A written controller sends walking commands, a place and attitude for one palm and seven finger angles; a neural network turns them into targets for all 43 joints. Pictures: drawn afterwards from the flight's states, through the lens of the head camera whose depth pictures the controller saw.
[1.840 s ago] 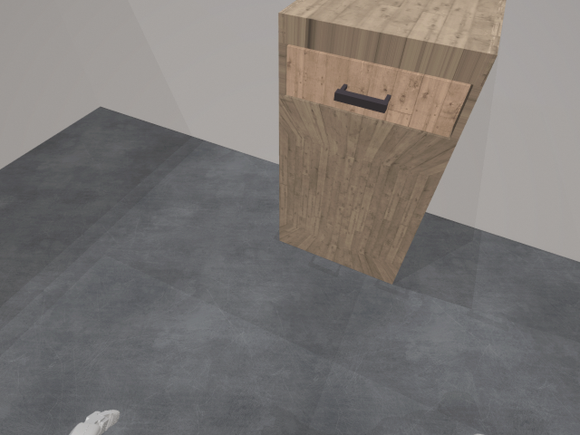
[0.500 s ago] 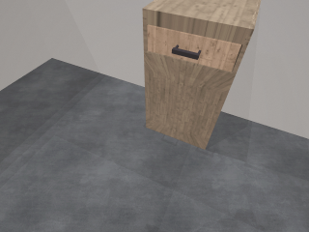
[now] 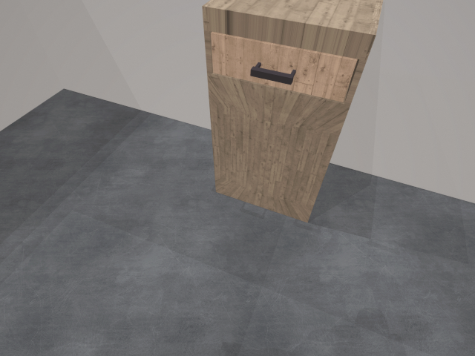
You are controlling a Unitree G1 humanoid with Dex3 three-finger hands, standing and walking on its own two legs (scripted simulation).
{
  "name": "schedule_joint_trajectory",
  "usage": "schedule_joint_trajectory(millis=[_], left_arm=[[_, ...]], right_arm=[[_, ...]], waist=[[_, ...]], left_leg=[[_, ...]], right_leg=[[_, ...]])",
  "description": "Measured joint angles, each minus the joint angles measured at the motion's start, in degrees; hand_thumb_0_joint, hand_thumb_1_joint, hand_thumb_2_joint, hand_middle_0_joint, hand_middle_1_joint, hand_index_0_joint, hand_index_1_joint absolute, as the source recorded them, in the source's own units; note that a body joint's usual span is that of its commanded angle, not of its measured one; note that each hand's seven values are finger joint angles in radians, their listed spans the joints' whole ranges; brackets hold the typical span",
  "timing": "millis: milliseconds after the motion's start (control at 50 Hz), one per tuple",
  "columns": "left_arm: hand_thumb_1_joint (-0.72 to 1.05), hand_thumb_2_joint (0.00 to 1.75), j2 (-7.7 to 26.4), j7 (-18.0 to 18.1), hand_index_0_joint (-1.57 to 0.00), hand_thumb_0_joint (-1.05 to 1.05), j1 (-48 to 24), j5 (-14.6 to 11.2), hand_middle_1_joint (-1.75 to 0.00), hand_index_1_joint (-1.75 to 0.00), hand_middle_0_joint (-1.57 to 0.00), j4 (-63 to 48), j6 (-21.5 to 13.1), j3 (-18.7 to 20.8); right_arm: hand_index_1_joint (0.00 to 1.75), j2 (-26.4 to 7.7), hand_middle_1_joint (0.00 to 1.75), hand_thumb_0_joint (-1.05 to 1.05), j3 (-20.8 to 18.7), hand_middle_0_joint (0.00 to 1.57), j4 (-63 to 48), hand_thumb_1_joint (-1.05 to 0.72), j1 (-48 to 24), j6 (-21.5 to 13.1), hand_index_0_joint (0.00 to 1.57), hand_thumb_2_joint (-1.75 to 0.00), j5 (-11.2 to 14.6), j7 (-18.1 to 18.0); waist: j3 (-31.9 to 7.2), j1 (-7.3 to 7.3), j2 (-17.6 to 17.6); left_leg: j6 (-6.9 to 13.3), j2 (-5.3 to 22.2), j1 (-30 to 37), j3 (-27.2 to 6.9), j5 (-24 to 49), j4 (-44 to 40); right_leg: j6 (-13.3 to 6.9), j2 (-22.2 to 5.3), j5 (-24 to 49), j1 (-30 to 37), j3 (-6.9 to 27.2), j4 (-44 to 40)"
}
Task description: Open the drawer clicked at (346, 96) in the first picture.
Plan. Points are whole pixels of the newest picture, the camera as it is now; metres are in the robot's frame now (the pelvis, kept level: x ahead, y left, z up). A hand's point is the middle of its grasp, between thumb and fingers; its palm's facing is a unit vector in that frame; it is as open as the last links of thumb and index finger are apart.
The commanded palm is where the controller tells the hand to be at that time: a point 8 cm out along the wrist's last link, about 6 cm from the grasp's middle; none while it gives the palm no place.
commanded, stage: turn to face it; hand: left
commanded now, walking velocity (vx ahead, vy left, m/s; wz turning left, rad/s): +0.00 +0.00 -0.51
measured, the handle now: (273, 72) +0.92 -0.05 +0.01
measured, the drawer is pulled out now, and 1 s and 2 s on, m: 0.00 0.00 0.00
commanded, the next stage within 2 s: take the last steps up to it in 0.54 s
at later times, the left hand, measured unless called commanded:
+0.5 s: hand out of the picture +0.04 +0.14 -0.16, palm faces -0.12 -0.96 -0.24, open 7.4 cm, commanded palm none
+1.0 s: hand out of the picture +0.08 +0.20 -0.17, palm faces -0.26 -0.95 -0.17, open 7.4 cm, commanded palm none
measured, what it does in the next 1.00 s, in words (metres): steps on the spot, turning right: left foot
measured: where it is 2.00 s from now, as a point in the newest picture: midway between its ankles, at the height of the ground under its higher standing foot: (258, 347)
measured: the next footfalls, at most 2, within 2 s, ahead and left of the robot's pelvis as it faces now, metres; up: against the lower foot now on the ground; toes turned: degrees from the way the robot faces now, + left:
left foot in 0.76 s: +0.02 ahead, +0.11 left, +0.00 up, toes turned -15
right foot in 1.24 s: +0.06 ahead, -0.17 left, +0.00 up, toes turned -26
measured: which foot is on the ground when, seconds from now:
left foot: down 0.00-0.18, up 0.20-0.74, down 0.76-1.00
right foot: down 0.00-0.76, up 0.78-1.00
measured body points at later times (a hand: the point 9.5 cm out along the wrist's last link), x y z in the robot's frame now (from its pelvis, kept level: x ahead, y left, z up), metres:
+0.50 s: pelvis -0.03 -0.03 +0.00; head +0.00 -0.06 +0.45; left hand +0.04 +0.19 -0.14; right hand -0.01 -0.30 -0.16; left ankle -0.03 +0.14 -0.67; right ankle +0.00 -0.10 -0.74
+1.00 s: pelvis -0.01 +0.02 +0.01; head -0.02 +0.05 +0.46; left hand +0.09 +0.25 -0.15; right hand -0.13 -0.18 -0.14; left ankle -0.02 +0.12 -0.74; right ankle -0.04 -0.12 -0.65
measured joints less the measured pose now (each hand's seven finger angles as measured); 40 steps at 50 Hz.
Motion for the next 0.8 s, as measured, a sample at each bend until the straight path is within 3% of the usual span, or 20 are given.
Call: schedule_joint_trajectory(millis=[80, 140, 180, 220, 260, 300, 360, 560, 660, 720, 760, 800], left_arm=[[0.9, 0.9, -1.46, -0.55, -0.2, 0.0, 1.27, 0.17, -0.3, -0.3, -0.2, -1.95, 1.12, 0.43], [0.9, 0.9, -2.93, -0.87, -0.2, 0.0, 2.37, 0.25, -0.3, -0.3, -0.2, -3.2, 1.66, 0.9], [0.9, 0.9, -4.18, -1.15, -0.2, 0.0, 3.48, 0.36, -0.3, -0.3, -0.2, -3.98, 1.42, 1.09], [0.9, 0.9, -5.55, -1.01, -0.2, 0.0, 4.32, 0.74, -0.3, -0.3, -0.2, -4.51, 0.55, 1.04], [0.9, 0.9, -6.67, -0.58, -0.21, 0.0, 4.94, 0.62, -0.3, -0.3, -0.2, -4.87, 0.17, 0.95], [0.9, 0.9, -7.57, -0.21, -0.21, 0.0, 5.51, 0.44, -0.3, -0.3, -0.21, -5.06, 0.15, 1.02], [0.9, 0.9, -8.44, 0.01, -0.21, 0.0, 6.33, 0.19, -0.3, -0.3, -0.21, -5.03, -0.13, 1.07], [0.9, 0.9, -8.91, 0.43, -0.21, 0.0, 6.86, 0.6, -0.3, -0.3, -0.21, -4.98, -0.74, 2.0], [0.9, 0.9, -7.84, 0.46, -0.21, 0.0, 6.35, 0.92, -0.3, -0.3, -0.21, -5.08, -0.47, 2.48], [0.9, 0.9, -6.99, 0.5, -0.21, 0.0, 6.17, 0.83, -0.3, -0.3, -0.21, -4.64, -0.17, 2.69], [0.9, 0.9, -6.53, 0.38, -0.21, 0.0, 6.46, 0.6, -0.3, -0.3, -0.21, -4.3, 0.24, 2.86], [0.9, 0.9, -5.99, 0.14, -0.2, 0.0, 6.79, 0.48, -0.3, -0.3, -0.2, -3.63, 0.82, 3.3]], right_arm=[[0.3, 2.27, 0.3, 0.01, -0.4, 0.2, -2.2, -0.9, 1.1, 0.7, 0.2, -0.9, -0.11, -0.01], [0.3, 3.54, 0.3, 0.01, -0.8, 0.2, -3.05, -0.9, 1.87, 1.02, 0.2, -0.9, -0.26, 0.14], [0.3, 3.76, 0.3, 0.01, -1.16, 0.2, -3.37, -0.9, 2.53, 1.38, 0.2, -0.9, -0.33, 0.21], [0.3, 3.73, 0.3, 0.01, -1.72, 0.2, -3.38, -0.9, 2.85, 2.3, 0.2, -0.9, -0.1, 0.13], [0.3, 3.89, 0.3, 0.01, -2.09, 0.2, -3.15, -0.9, 3.08, 3.13, 0.2, -0.9, 0.06, 0.08], [0.3, 4.03, 0.3, 0.01, -2.3, 0.2, -2.87, -0.91, 3.13, 3.29, 0.2, -0.9, 0.03, 0.25], [0.3, 4.1, 0.3, 0.01, -2.51, 0.2, -2.92, -0.91, 3.3, 2.85, 0.2, -0.9, -0.16, 0.28], [0.3, 4.05, 0.3, 0.01, -2.79, 0.2, -2.6, -0.91, 4.1, 2.55, 0.2, -0.9, -0.31, -0.58], [0.3, 5.15, 0.3, 0.01, -2.32, 0.2, -3.07, -0.91, 4.1, 2.02, 0.2, -0.9, 0.07, -0.59], [0.3, 6.0, 0.3, 0.01, -1.84, 0.2, -3.51, -0.91, 5.03, 0.89, 0.2, -0.9, 0.11, -0.42], [0.3, 6.4, 0.3, 0.01, -1.53, 0.2, -3.63, -0.91, 6.79, -0.29, 0.2, -0.9, -0.09, -0.27], [0.3, 7.26, 0.3, 0.0, -1.15, 0.2, -3.49, -0.91, 8.75, -0.43, 0.2, -0.9, -0.53, -0.15]], waist=[[1.31, 0.09, -0.95], [2.68, 0.59, -1.0], [3.08, 0.8, 0.14], [3.27, 0.38, 1.87], [3.27, 0.24, 2.24], [3.13, 0.57, 2.07], [2.49, 0.58, 1.64], [-1.0, 0.77, 1.19], [-2.13, 1.28, 0.17], [-3.0, 0.96, -0.49], [-4.23, 0.09, -0.47], [-5.0, -0.72, -1.28]], left_leg=[[-0.11, 0.3, -1.81, 2.3, -1.63, 3.41], [-0.53, 1.1, -2.33, 4.49, -3.12, 6.15], [-1.34, 2.53, -3.4, 5.32, -4.91, 9.56], [-1.29, 3.42, -7.32, 2.93, -9.72, 18.03], [-0.96, 1.77, -11.7, -0.87, -12.8, 27.66], [-0.9, 0.81, -14.89, -2.58, -10.88, 34.45], [-1.41, 0.45, -17.21, -3.65, -7.01, 38.24], [-2.16, 0.48, -13.87, -5.31, -7.29, 29.86], [-1.03, -0.28, -10.25, -4.82, -9.35, 20.8], [0.02, -0.74, -6.29, -4.23, -7.44, 11.28], [1.29, -0.72, -3.03, -4.19, -5.59, 3.63], [2.25, -1.04, -2.43, -3.48, -3.0, 3.05]], right_leg=[[-0.04, 0.26, -1.97, -4.27, 1.09, 6.7], [0.53, -0.69, -8.3, -7.05, -1.98, 14.2], [0.04, -0.96, -6.03, -6.33, -3.92, 12.86], [-2.64, 0.42, -5.08, -6.88, -4.87, 13.23], [-4.19, 0.9, -5.03, -6.55, -4.97, 11.58], [-4.5, 1.37, -2.94, -5.76, -4.3, 8.04], [-4.83, 2.04, 0.5, -4.75, -2.95, 2.89], [-4.62, 4.09, 5.04, -4.17, 0.4, -3.01], [-3.69, 4.84, 6.37, -4.67, 1.97, -3.68], [-2.68, 5.15, 6.84, -4.94, 2.56, -3.73], [-1.89, 5.55, 3.44, -6.36, 2.16, -0.77], [-0.99, 5.09, -6.08, -9.56, 0.86, 8.39]])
